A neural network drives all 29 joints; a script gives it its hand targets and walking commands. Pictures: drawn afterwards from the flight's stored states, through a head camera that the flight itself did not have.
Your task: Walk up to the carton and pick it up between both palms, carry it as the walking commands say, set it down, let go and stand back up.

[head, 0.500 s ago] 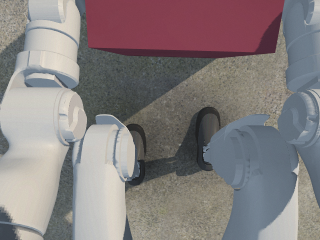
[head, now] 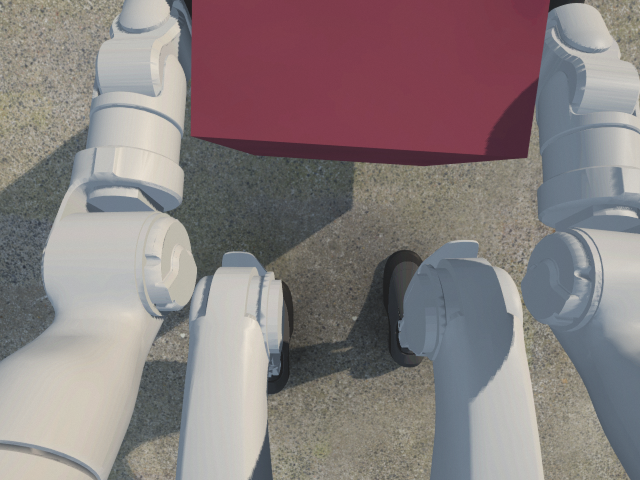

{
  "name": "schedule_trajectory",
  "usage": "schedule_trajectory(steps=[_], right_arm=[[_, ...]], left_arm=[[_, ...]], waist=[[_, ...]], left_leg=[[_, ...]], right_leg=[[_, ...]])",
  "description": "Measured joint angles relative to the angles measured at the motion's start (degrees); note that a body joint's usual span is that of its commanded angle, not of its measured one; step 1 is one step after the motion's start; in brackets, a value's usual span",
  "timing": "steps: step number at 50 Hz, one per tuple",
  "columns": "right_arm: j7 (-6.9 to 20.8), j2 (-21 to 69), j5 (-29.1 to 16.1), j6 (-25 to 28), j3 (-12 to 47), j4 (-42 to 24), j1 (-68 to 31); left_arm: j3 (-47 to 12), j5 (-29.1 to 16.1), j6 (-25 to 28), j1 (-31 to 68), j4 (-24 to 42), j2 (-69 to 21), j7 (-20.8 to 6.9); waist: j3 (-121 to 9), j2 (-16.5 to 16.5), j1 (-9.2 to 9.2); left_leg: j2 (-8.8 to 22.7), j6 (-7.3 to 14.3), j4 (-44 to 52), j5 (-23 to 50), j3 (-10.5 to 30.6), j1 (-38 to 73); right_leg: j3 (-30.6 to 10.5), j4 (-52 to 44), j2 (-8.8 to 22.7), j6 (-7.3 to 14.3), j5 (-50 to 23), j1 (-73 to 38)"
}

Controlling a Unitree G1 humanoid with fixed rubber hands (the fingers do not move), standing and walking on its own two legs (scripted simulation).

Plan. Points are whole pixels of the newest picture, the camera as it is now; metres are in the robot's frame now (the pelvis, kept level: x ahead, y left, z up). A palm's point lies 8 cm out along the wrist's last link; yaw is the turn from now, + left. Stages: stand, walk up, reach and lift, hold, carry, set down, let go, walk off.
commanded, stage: reach and lift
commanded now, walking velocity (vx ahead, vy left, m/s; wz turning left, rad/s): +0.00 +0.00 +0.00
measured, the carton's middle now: (355, 32) +0.55 -0.04 -0.18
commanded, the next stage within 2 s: none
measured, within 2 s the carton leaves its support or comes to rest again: neither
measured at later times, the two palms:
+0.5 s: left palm out of the picture +0.56 +0.14 -0.06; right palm out of the picture +0.52 -0.21 -0.06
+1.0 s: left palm out of the picture +0.54 +0.14 +0.02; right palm out of the picture +0.50 -0.21 +0.01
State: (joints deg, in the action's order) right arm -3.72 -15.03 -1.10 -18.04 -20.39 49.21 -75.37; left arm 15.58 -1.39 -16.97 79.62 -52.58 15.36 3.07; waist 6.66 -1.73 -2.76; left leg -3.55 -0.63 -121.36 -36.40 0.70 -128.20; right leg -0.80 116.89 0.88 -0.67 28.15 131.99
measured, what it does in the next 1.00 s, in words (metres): rises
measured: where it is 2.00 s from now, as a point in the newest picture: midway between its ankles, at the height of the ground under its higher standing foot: (338, 340)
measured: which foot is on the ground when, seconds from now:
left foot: down 0.00-1.00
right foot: down 0.00-1.00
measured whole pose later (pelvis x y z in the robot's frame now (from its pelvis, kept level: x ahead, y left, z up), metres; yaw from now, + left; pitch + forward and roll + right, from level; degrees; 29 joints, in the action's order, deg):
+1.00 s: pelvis +0.00 +0.00 +0.10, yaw +0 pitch +47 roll +0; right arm 1.2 -7.4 7.7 -26.0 -27.9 35.9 -63.7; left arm 23.2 6.6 -24.2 68.0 -41.2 8.7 -1.9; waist -5.9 -1.6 -1.7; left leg -3.2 -0.6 -101.1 -31.3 1.2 -117.1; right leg -1.0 97.1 0.2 -0.8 24.1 120.3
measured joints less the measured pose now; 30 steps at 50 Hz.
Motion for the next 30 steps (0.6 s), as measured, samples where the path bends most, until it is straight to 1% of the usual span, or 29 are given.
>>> schedule_trajectory(steps=[5, 8, 12, 17, 20, 25, 30], right_arm=[[1.41, 1.17, 3.27, -1.45, -3.03, -1.55, -0.18], [1.9, 1.73, 4.43, -2.28, -3.92, -2.84, 0.06], [2.05, 2.24, 4.64, -3.15, -3.68, -5.26, 1.2], [1.35, 2.63, 3.17, -4.12, -2.28, -8.76, 3.46], [1.17, 3.02, 2.72, -4.55, -2.3, -9.64, 4.58], [1.64, 3.87, 3.31, -5.03, -3.74, -9.31, 5.93], [2.99, 4.82, 5.48, -5.46, -5.87, -8.78, 6.81]], left_arm=[[3.63, 3.54, -1.21, 0.36, 0.92, -0.97, -1.8], [4.53, 4.6, -1.99, 0.07, 2.08, -1.3, -2.42], [3.88, 4.22, -2.88, -1.23, 4.52, -1.41, -2.61], [1.9, 2.22, -3.84, -3.84, 8.23, -1.43, -1.88], [1.9, 1.96, -4.25, -5.2, 9.35, -1.92, -1.6], [3.5, 3.07, -4.71, -6.52, 9.04, -3.21, -1.84], [5.92, 5.44, -5.05, -6.92, 7.87, -4.44, -2.84]], waist=[[-1.67, 0.11, 0.26], [-1.9, 0.19, 0.47], [-1.8, 0.21, 0.72], [-2.37, 0.16, 0.73], [-3.64, 0.14, 0.61], [-6.74, 0.26, 0.45], [-9.37, 0.33, 0.45]], left_leg=[[0.28, -0.05, 2.37, 0.83, 0.01, 0.44], [0.43, -0.04, 3.43, 1.11, -0.07, 0.63], [0.48, -0.05, 4.42, 1.21, -0.11, 0.84], [0.3, -0.14, 5.6, 1.22, 0.05, 1.29], [0.19, -0.17, 6.61, 1.33, 0.24, 1.82], [0.2, -0.15, 8.99, 1.83, 0.46, 3.06], [0.28, -0.03, 11.77, 2.76, 0.43, 4.59]], right_leg=[[-0.03, -2.36, -0.29, 0.04, -0.86, -0.4], [-0.12, -3.39, -0.45, 0.03, -1.18, -0.53], [-0.2, -4.29, -0.53, 0.03, -1.25, -0.7], [-0.13, -5.37, -0.4, 0.07, -1.05, -1.26], [-0.03, -6.38, -0.36, 0.05, -1.0, -1.93], [0.07, -8.81, -0.44, 0.03, -1.37, -3.35], [-0.04, -11.57, -0.54, -0.05, -2.17, -4.98]])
